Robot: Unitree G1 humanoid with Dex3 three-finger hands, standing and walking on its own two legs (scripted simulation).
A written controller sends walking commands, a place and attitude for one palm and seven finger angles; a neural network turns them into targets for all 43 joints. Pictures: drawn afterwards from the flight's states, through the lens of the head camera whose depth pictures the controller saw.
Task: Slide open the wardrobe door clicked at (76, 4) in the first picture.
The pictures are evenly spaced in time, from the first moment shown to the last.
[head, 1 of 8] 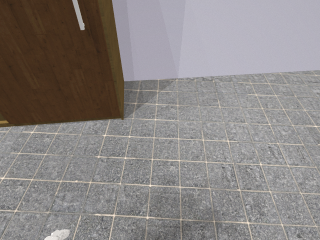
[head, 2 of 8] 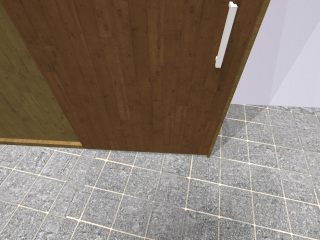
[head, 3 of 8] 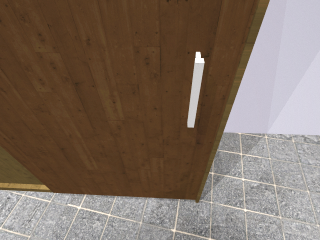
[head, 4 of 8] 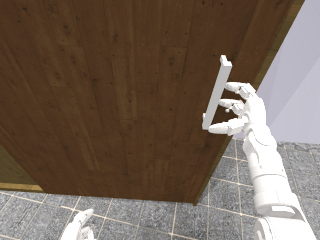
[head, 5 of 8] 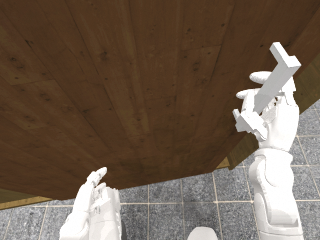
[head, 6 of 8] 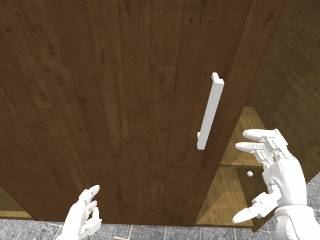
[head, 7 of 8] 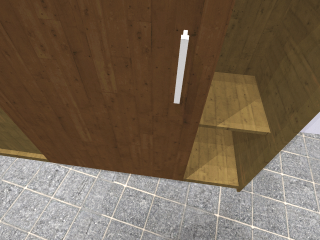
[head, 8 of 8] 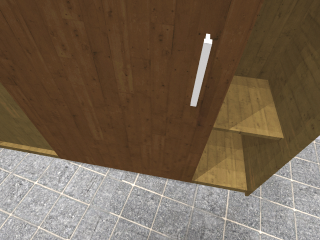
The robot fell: no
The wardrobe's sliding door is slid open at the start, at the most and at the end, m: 0.00 0.35 0.35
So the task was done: yes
